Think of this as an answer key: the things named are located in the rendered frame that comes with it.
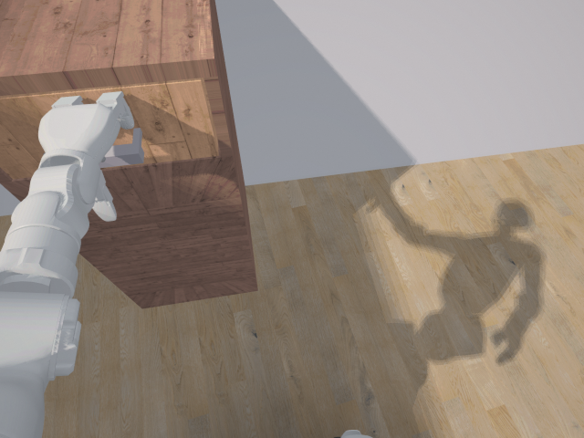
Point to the drawer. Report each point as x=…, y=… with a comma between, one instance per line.
x=175, y=118

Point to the left robot upper arm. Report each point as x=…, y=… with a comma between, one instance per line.
x=39, y=335

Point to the robot left hand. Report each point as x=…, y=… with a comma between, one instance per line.
x=91, y=129

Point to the handle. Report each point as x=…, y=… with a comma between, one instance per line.
x=125, y=154

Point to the robot left forearm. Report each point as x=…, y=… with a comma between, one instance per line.
x=42, y=244

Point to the cabinet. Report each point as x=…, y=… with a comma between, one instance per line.
x=182, y=231

